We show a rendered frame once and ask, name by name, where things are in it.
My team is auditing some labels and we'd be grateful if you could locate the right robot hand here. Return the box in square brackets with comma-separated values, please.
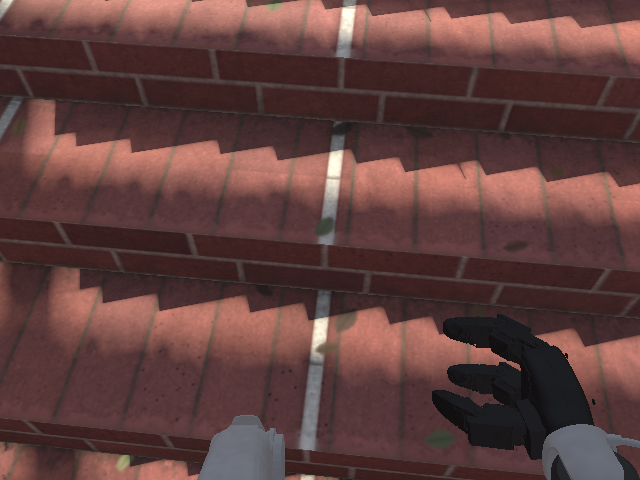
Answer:
[432, 314, 596, 460]

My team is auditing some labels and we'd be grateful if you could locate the left robot shin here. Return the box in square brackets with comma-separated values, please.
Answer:
[209, 415, 265, 450]

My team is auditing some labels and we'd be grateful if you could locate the right robot forearm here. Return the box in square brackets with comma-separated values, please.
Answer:
[542, 424, 640, 480]

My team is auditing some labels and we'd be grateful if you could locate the left robot thigh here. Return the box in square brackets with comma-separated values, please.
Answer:
[197, 425, 285, 480]

